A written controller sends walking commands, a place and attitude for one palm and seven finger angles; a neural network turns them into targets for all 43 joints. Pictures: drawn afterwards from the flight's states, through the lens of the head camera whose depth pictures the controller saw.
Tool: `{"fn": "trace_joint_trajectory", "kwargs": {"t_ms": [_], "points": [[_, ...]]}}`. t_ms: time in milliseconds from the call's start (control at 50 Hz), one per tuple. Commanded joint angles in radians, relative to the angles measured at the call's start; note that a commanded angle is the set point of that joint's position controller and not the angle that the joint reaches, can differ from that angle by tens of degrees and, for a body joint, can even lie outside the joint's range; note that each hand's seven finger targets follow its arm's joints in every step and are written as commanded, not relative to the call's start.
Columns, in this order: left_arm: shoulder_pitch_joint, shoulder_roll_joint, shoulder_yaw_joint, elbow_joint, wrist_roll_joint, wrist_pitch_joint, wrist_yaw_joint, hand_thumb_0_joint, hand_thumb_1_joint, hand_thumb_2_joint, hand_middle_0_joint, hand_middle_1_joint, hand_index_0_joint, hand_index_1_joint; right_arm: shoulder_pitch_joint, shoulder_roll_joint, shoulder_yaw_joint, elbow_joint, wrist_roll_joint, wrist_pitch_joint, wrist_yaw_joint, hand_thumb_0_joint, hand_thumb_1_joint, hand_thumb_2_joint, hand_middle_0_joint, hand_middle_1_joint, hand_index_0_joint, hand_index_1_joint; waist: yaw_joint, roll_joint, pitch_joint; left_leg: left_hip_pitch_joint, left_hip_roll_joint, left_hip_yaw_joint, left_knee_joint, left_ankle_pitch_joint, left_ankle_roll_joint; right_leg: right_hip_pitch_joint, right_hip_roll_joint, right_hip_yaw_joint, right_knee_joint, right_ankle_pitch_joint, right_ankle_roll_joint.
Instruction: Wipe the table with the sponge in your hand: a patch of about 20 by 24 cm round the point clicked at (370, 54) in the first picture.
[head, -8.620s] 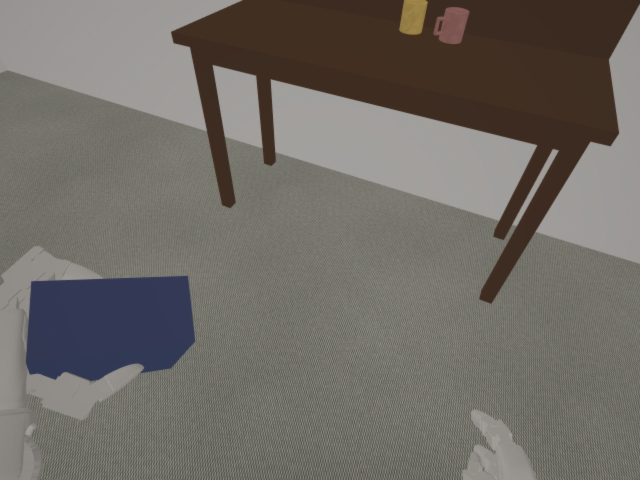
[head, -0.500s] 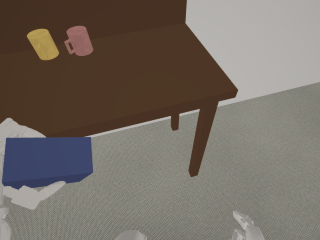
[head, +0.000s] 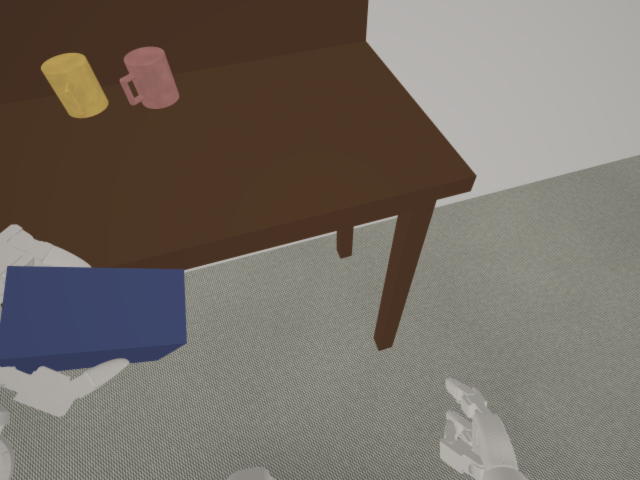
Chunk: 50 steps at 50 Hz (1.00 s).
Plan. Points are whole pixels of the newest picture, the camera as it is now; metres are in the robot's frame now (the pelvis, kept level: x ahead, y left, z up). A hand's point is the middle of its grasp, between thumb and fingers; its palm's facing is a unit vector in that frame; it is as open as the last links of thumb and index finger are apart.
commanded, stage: come to a stop and stand still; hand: left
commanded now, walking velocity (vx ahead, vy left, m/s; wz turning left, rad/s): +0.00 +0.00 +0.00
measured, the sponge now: (122, 320) +0.23 +0.20 +0.16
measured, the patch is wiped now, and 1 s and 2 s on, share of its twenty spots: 0.00 0.00 0.00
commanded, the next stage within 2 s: look again from close up in 1.02 s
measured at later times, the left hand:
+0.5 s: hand (26, 417) +0.14 +0.23 +0.18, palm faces +0.43 -0.81 -0.40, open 10.8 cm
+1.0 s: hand out of the picture +0.11 +0.23 +0.17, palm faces +0.41 -0.78 -0.47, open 10.8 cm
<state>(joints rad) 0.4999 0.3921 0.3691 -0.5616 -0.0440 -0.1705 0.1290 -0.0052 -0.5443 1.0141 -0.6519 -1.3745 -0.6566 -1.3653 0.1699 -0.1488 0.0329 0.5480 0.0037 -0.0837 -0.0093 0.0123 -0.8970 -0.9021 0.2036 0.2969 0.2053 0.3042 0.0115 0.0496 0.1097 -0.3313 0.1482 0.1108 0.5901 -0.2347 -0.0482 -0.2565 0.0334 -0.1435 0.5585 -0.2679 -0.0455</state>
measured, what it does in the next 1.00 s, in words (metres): walks backwards: left foot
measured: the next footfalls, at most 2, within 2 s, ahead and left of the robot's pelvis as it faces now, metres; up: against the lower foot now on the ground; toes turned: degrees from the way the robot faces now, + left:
left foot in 0.34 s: -0.03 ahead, +0.11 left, +0.00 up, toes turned +5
right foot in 1.78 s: -0.03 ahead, -0.10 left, +0.00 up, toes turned -1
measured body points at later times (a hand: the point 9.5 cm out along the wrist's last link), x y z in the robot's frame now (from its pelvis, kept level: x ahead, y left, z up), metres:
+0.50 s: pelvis -0.06 -0.02 +0.01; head -0.07 -0.02 +0.46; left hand +0.11 +0.27 +0.20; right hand +0.10 -0.26 -0.07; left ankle -0.07 +0.11 -0.73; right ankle +0.02 -0.07 -0.73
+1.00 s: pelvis -0.10 -0.01 +0.00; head -0.10 -0.02 +0.45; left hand +0.08 +0.27 +0.20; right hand +0.04 -0.24 -0.10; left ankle -0.07 +0.11 -0.73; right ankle +0.02 -0.07 -0.72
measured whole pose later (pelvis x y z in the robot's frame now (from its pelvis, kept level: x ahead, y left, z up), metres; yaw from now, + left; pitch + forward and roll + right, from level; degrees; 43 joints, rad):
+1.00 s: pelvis -0.10 -0.01 +0.00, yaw +1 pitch -4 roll +1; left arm 0.46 0.39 0.35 -0.45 -0.01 -0.17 0.15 -0.01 -0.55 1.02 -0.65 -1.37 -0.66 -1.36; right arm 0.26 -0.20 0.01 0.60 0.00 -0.05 -0.06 0.02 -0.90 -0.90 0.20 0.30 0.20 0.30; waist 0.00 0.00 0.07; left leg -0.23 0.01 0.07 0.53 -0.23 0.01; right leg -0.35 0.03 -0.11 0.51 -0.21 0.00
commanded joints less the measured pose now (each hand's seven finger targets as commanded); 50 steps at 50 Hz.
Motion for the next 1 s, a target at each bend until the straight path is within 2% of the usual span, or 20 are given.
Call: {"fn": "trace_joint_trajectory", "kwargs": {"t_ms": [0, 60, 80, 180, 260, 280, 340, 360, 400, 460, 520, 600, 640, 680, 740, 760, 800, 840, 900, 980], "points": [[-0.054, 0.167, 0.123, -0.143, -0.017, -0.028, 0.027, 0.0, 0.1, 1.3, -1.2, -1.6, -1.2, -1.6, -0.057, -0.12, -0.052, -0.117, 0.007, -0.035, -0.037, 0.0, -0.9, -0.9, 0.2, 0.3, 0.2, 0.3, -0.003, -0.241, -0.191, -0.079, -0.112, -0.083, 0.352, -0.262, 0.014, 0.048, -0.358, 0.421, -0.272, 0.326, -0.077], [-0.099, 0.162, 0.112, -0.191, -0.01, -0.046, 0.041, 0.0, 0.1, 1.3, -1.2, -1.6, -1.2, -1.6, -0.091, -0.105, -0.026, -0.09, 0.002, -0.021, -0.05, 0.0, -0.9, -0.9, 0.2, 0.3, 0.2, 0.3, -0.015, -0.133, -0.237, -0.122, -0.106, -0.103, 0.411, -0.226, 0.001, 0.139, -0.335, 0.299, -0.209, 0.46, -0.093], [-0.078, 0.163, 0.123, -0.159, -0.005, -0.052, 0.045, 0.0, 0.1, 1.3, -1.2, -1.6, -1.2, -1.6, -0.089, -0.106, -0.029, -0.088, 0.002, -0.022, -0.058, 0.0, -0.9, -0.9, 0.2, 0.3, 0.2, 0.3, -0.01, -0.156, -0.231, -0.106, -0.107, -0.088, 0.385, -0.217, 0.004, 0.137, -0.322, 0.271, -0.213, 0.461, -0.087], [-0.016, 0.154, 0.129, -0.128, 0.002, -0.064, 0.057, 0.0, 0.1, 1.3, -1.2, -1.6, -1.2, -1.6, -0.071, -0.128, -0.041, -0.099, -0.006, -0.008, -0.07, 0.0, -0.9, -0.9, 0.2, 0.3, 0.2, 0.3, 0.014, -0.164, -0.25, -0.046, -0.128, -0.053, 0.158, -0.218, 0.032, 0.193, -0.306, 0.289, -0.263, 0.296, -0.077], [-0.017, 0.141, 0.105, -0.149, 0.007, -0.067, 0.06, 0.0, 0.1, 1.3, -1.2, -1.6, -1.2, -1.6, -0.035, -0.149, -0.053, -0.098, -0.005, 0.008, -0.064, 0.0, -0.9, -0.9, 0.2, 0.3, 0.2, 0.3, 0.002, -0.106, -0.251, 0.065, -0.131, -0.055, -0.11, -0.13, 0.05, 0.185, -0.278, 0.294, -0.289, 0.143, -0.029], [-0.023, 0.132, 0.093, -0.157, 0.009, -0.068, 0.061, 0.0, 0.1, 1.3, -1.2, -1.6, -1.2, -1.6, -0.023, -0.149, -0.056, -0.106, -0.006, 0.01, -0.063, 0.0, -0.9, -0.9, 0.2, 0.3, 0.2, 0.3, -0.001, -0.088, -0.252, 0.127, -0.119, -0.052, -0.185, -0.066, 0.056, 0.163, -0.257, 0.28, -0.286, 0.095, -0.001], [-0.067, 0.145, 0.076, -0.167, 0.019, -0.078, 0.057, 0.0, 0.1, 1.3, -1.2, -1.6, -1.2, -1.6, -0.044, -0.193, -0.074, -0.125, 0.005, 0.014, -0.063, 0.0, -0.9, -0.9, 0.2, 0.3, 0.2, 0.3, 0.014, 0.03, -0.199, 0.118, 0.024, -0.175, -0.249, 0.003, 0.105, 0.115, -0.155, 0.249, -0.249, -0.014, 0.09], [-0.101, 0.158, 0.085, -0.186, 0.017, -0.083, 0.054, 0.0, 0.1, 1.3, -1.2, -1.6, -1.2, -1.6, -0.046, -0.182, -0.064, -0.118, 0.002, 0.007, -0.067, 0.0, -0.9, -0.9, 0.2, 0.3, 0.2, 0.3, 0.008, 0.117, -0.182, 0.079, 0.04, -0.192, -0.295, -0.062, 0.107, 0.09, -0.137, 0.225, -0.227, -0.075, 0.064], [-0.145, 0.128, 0.047, -0.158, 0.032, -0.083, 0.05, 0.0, 0.1, 1.3, -1.2, -1.6, -1.2, -1.6, -0.061, -0.177, -0.048, -0.117, -0.002, -0.004, -0.069, 0.0, -0.9, -0.9, 0.2, 0.3, 0.2, 0.3, 0.001, 0.171, -0.1, -0.103, 0.073, -0.22, -0.354, -0.161, 0.112, 0.154, -0.097, 0.16, -0.112, -0.017, 0.055], [-0.181, 0.14, 0.054, -0.137, 0.031, -0.077, 0.043, 0.0, 0.1, 1.3, -1.2, -1.6, -1.2, -1.6, -0.046, -0.175, -0.053, -0.113, -0.002, -0.021, -0.071, 0.0, -0.9, -0.9, 0.2, 0.3, 0.2, 0.3, 0.002, 0.082, -0.116, -0.123, 0.033, -0.175, -0.303, -0.173, 0.096, 0.185, -0.1, 0.168, -0.113, 0.057, 0.056], [-0.162, 0.119, 0.049, -0.076, 0.034, -0.071, 0.035, 0.0, 0.1, 1.3, -1.2, -1.6, -1.2, -1.6, -0.038, -0.173, -0.053, -0.109, -0.002, -0.029, -0.062, 0.0, -0.9, -0.9, 0.2, 0.3, 0.2, 0.3, 0.007, 0.022, -0.091, -0.175, -0.012, -0.139, -0.266, -0.331, 0.089, 0.158, -0.116, 0.234, -0.176, -0.13, 0.055], [-0.193, 0.137, 0.054, -0.093, 0.032, -0.063, 0.04, 0.0, 0.1, 1.3, -1.2, -1.6, -1.2, -1.6, -0.023, -0.152, -0.048, -0.091, -0.014, -0.025, -0.052, 0.0, -0.9, -0.9, 0.2, 0.3, 0.2, 0.3, -0.009, -0.122, -0.135, 0.02, -0.115, -0.093, -0.028, -0.212, 0.07, -0.019, -0.24, 0.414, -0.405, -0.339, 0.007], [-0.163, 0.133, 0.055, -0.087, 0.03, -0.056, 0.047, 0.0, 0.1, 1.3, -1.2, -1.6, -1.2, -1.6, -0.021, -0.139, -0.045, -0.084, -0.014, -0.015, -0.047, 0.0, -0.9, -0.9, 0.2, 0.3, 0.2, 0.3, -0.009, -0.163, -0.18, 0.051, -0.133, -0.099, 0.043, -0.181, 0.068, -0.007, -0.289, 0.441, -0.44, -0.36, -0.009], [-0.141, 0.133, 0.056, -0.106, 0.026, -0.054, 0.051, 0.0, 0.1, 1.3, -1.2, -1.6, -1.2, -1.6, -0.029, -0.13, -0.036, -0.086, -0.016, -0.008, -0.045, 0.0, -0.9, -0.9, 0.2, 0.3, 0.2, 0.3, -0.008, -0.138, -0.199, 0.083, -0.133, -0.105, 0.01, -0.172, 0.069, -0.005, -0.288, 0.399, -0.423, -0.329, -0.025], [-0.116, 0.15, 0.071, -0.137, 0.024, -0.06, 0.056, 0.0, 0.1, 1.3, -1.2, -1.6, -1.2, -1.6, -0.028, -0.138, -0.035, -0.088, -0.024, 0.005, -0.052, 0.0, -0.9, -0.9, 0.2, 0.3, 0.2, 0.3, -0.007, -0.077, -0.203, 0.123, -0.129, -0.106, -0.115, -0.176, 0.08, -0.01, -0.234, 0.324, -0.393, -0.334, -0.002], [-0.12, 0.155, 0.076, -0.16, 0.022, -0.059, 0.055, 0.0, 0.1, 1.3, -1.2, -1.6, -1.2, -1.6, -0.032, -0.143, -0.036, -0.095, -0.025, 0.008, -0.053, 0.0, -0.9, -0.9, 0.2, 0.3, 0.2, 0.3, -0.006, -0.018, -0.189, 0.111, -0.105, -0.132, -0.173, -0.208, 0.086, -0.019, -0.203, 0.299, -0.358, -0.331, 0.006], [-0.133, 0.156, 0.075, -0.184, 0.031, -0.069, 0.059, 0.0, 0.1, 1.3, -1.2, -1.6, -1.2, -1.6, -0.038, -0.154, -0.033, -0.105, -0.025, 0.006, -0.059, 0.0, -0.9, -0.9, 0.2, 0.3, 0.2, 0.3, -0.005, 0.057, -0.137, -0.034, -0.033, -0.221, -0.315, -0.295, 0.108, 0.074, -0.12, 0.236, -0.249, -0.237, 0.034], [-0.139, 0.147, 0.08, -0.156, 0.036, -0.068, 0.054, 0.0, 0.1, 1.3, -1.2, -1.6, -1.2, -1.6, -0.048, -0.164, -0.047, -0.108, -0.014, 0.003, -0.06, 0.0, -0.9, -0.9, 0.2, 0.3, 0.2, 0.3, 0.0, 0.108, -0.133, -0.191, 0.03, -0.25, -0.383, -0.414, 0.124, 0.216, -0.075, 0.179, -0.086, -0.102, 0.058], [-0.111, 0.132, 0.091, -0.083, 0.034, -0.064, 0.039, 0.0, 0.1, 1.3, -1.2, -1.6, -1.2, -1.6, -0.046, -0.159, -0.059, -0.108, -0.008, -0.014, -0.068, 0.0, -0.9, -0.9, 0.2, 0.3, 0.2, 0.3, 0.004, 0.093, -0.128, -0.242, 0.068, -0.235, -0.375, -0.367, 0.127, 0.247, -0.058, 0.138, 0.019, 0.005, 0.07], [-0.103, 0.118, 0.077, -0.061, 0.037, -0.066, 0.026, 0.0, 0.1, 1.3, -1.2, -1.6, -1.2, -1.6, -0.045, -0.164, -0.06, -0.104, 0.006, -0.036, -0.059, 0.0, -0.9, -0.9, 0.2, 0.3, 0.2, 0.3, 0.0, 0.01, -0.112, -0.232, 0.008, -0.155, -0.257, -0.365, 0.105, 0.192, -0.088, 0.197, -0.088, -0.074, 0.059]]}}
